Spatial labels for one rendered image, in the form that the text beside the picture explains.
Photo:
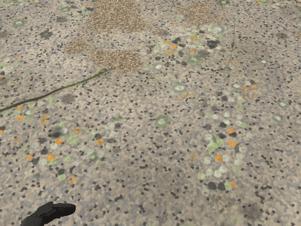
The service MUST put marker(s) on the left robot hand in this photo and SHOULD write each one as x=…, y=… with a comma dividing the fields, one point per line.
x=48, y=212

